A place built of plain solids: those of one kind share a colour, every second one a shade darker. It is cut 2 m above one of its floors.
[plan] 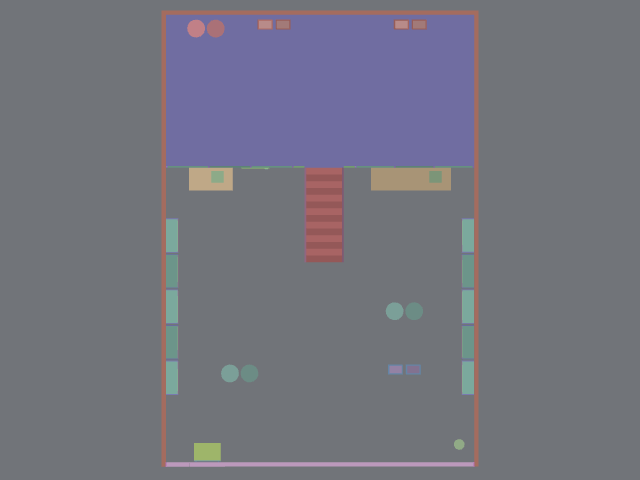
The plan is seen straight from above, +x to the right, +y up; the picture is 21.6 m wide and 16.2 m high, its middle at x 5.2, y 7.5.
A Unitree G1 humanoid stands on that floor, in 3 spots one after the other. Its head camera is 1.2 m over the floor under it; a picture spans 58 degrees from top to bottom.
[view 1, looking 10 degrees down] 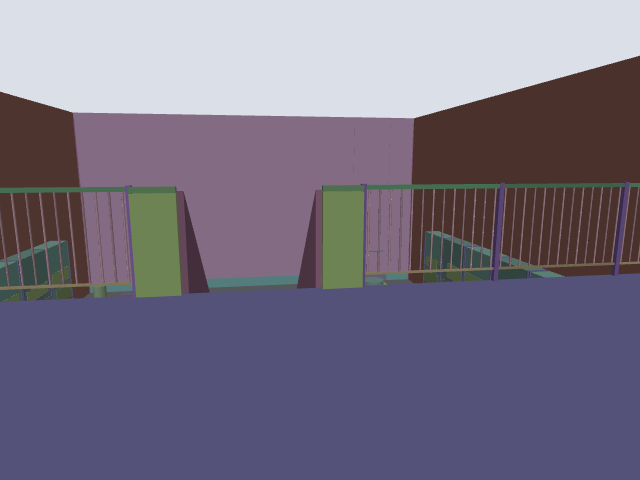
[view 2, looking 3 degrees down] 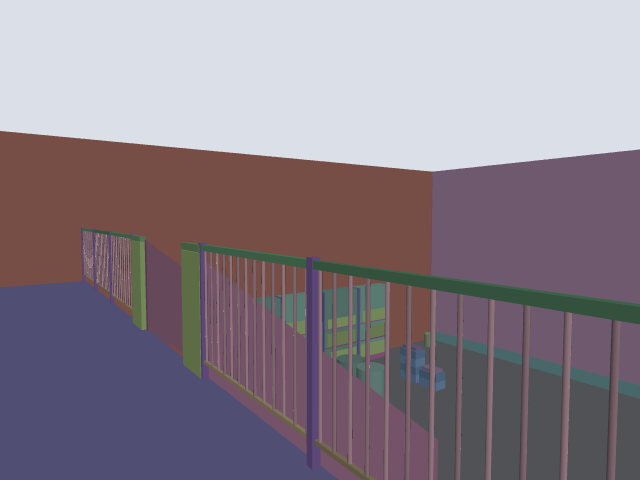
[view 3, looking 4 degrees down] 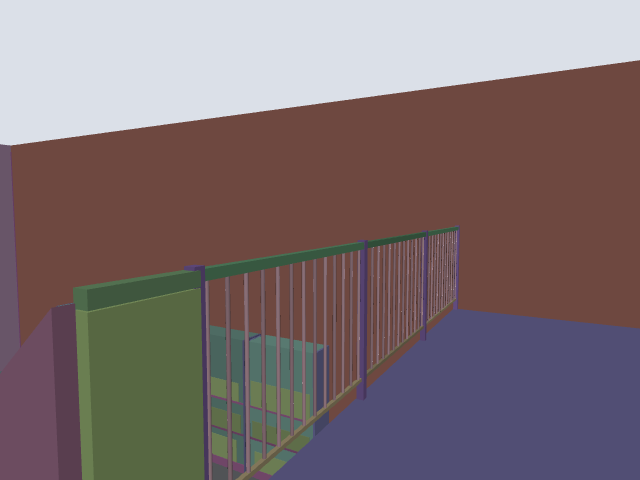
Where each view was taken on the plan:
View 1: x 5.34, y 14.00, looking -99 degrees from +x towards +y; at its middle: stair_guard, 4.16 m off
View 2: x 1.20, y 11.14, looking -36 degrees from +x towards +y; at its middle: wall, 11.39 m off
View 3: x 5.34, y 11.04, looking -151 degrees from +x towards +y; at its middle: wall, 6.12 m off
